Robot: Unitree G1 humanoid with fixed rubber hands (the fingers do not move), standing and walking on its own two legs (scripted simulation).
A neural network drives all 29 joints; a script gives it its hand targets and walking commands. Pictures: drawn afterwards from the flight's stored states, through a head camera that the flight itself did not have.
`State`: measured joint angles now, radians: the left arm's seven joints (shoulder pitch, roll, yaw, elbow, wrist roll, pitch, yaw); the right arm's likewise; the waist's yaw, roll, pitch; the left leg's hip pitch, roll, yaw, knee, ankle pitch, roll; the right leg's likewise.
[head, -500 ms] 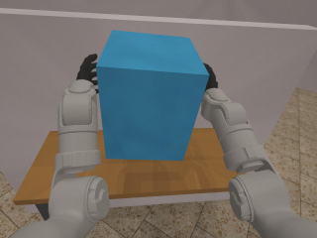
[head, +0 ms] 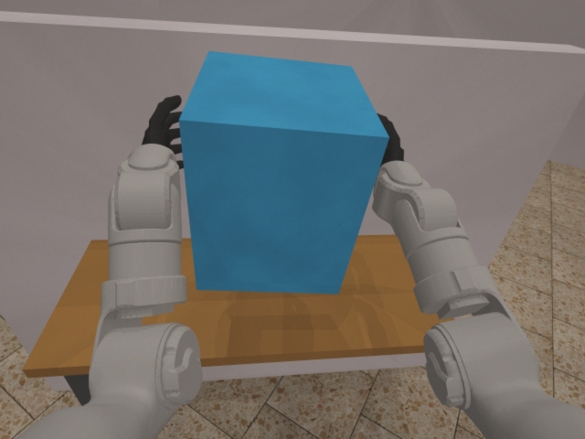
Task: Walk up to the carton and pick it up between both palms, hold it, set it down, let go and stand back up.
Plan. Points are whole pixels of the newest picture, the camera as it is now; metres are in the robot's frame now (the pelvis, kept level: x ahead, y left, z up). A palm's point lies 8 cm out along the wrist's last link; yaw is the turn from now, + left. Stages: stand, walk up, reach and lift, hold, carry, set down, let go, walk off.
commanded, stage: hold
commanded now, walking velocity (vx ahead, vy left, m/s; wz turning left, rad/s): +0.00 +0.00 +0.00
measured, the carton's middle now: (275, 176) +0.40 +0.01 +0.23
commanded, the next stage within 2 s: set down in 1.40 s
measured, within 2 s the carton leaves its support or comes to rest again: neither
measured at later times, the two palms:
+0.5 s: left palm (157, 158) +0.37 +0.16 +0.27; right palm (385, 172) +0.37 -0.13 +0.26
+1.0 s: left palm (160, 159) +0.37 +0.15 +0.27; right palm (387, 173) +0.37 -0.14 +0.25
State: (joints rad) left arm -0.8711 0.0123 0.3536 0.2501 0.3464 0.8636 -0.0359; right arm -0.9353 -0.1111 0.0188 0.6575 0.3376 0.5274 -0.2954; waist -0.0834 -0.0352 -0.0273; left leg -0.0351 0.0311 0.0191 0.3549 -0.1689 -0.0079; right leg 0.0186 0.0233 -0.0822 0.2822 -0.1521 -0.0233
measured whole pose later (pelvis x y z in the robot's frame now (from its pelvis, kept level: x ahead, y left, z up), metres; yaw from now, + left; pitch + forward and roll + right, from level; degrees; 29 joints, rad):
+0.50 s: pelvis +0.00 +0.00 +0.00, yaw +0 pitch -9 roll -1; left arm -0.87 0.00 0.36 0.25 0.36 0.87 -0.04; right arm -0.93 -0.11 0.01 0.66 0.33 0.54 -0.29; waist -0.08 -0.04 -0.03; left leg -0.03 0.03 0.02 0.35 -0.17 -0.01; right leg 0.02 0.02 -0.08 0.29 -0.15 -0.02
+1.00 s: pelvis +0.00 +0.00 +0.00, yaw +0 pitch -9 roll -1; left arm -0.86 0.00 0.37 0.24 0.36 0.87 -0.04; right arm -0.92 -0.11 0.02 0.65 0.34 0.54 -0.30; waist -0.08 -0.03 -0.03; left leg -0.02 0.03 0.02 0.35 -0.17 -0.01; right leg 0.03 0.02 -0.08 0.28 -0.16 -0.02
